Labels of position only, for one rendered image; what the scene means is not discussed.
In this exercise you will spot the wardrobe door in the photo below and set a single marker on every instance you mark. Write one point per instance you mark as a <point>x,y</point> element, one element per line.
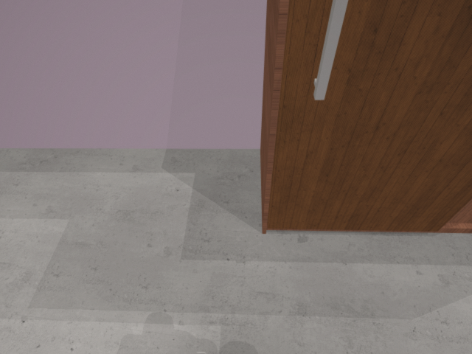
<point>464,215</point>
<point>390,146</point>

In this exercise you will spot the handle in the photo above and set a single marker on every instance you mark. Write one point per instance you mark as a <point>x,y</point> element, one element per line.
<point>334,26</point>

